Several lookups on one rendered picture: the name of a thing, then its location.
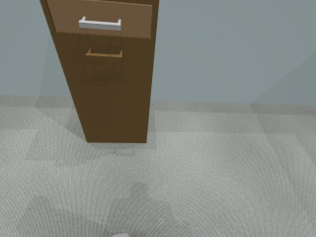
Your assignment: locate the cabinet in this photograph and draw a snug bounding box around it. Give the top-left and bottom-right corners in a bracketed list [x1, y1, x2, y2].
[39, 0, 160, 143]

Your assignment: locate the drawer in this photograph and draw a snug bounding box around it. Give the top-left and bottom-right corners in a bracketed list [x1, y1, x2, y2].
[46, 0, 152, 39]

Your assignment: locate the handle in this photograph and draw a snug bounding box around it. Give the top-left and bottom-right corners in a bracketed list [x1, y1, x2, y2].
[86, 52, 123, 61]
[78, 16, 121, 31]

